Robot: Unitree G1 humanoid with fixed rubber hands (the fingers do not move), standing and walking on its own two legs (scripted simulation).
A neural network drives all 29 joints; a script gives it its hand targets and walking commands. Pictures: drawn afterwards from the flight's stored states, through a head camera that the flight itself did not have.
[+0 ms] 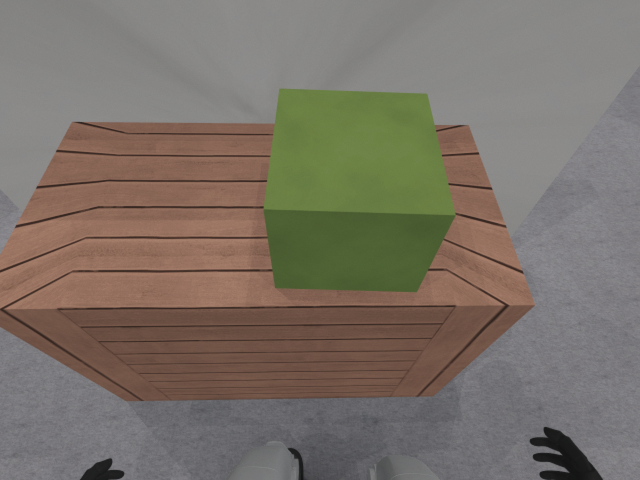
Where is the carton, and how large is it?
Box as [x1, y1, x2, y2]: [263, 89, 455, 291]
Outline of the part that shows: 279,89 263,208 275,287 416,291 455,215 427,94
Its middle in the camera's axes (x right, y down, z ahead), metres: +0.05 -0.07 +0.63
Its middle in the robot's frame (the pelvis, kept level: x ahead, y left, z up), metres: +0.53 -0.02 -0.01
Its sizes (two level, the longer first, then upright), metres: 0.248 0.237 0.208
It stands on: a pedestal, 0.64 m high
